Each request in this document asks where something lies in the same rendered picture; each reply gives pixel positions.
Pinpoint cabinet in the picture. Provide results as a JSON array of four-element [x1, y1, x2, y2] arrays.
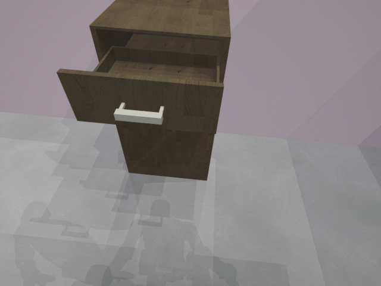
[[89, 0, 231, 181]]

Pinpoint handle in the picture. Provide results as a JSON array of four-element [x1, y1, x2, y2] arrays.
[[114, 102, 164, 125]]

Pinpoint drawer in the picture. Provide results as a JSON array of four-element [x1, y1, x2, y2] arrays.
[[57, 46, 224, 134]]

